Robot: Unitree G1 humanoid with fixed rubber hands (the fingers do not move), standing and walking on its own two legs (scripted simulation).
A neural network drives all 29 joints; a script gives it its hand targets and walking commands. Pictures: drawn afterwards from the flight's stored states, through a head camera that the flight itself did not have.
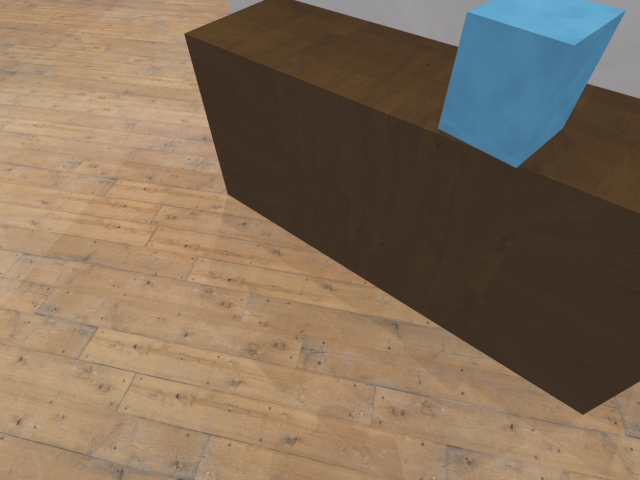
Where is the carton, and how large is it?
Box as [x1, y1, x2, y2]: [438, 0, 625, 167]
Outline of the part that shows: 625,10 586,0 491,0 468,11 466,14 438,128 516,167 562,128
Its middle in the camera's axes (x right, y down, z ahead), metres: +0.42 -0.34 +0.81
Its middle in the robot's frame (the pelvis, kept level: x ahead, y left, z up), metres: +0.83 -0.41 +0.07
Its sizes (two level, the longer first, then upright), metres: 0.210 0.200 0.250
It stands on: a pedestal, 0.72 m high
